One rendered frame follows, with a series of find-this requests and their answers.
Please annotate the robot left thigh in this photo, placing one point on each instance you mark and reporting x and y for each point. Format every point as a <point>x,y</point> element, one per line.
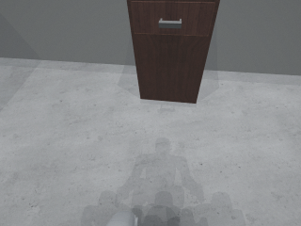
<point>123,218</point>

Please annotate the cabinet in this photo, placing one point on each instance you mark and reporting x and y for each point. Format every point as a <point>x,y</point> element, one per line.
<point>169,67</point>

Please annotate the drawer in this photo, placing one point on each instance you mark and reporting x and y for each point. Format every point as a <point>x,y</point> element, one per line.
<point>196,17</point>

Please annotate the handle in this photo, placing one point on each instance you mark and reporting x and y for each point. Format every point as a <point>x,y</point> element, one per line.
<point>170,24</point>

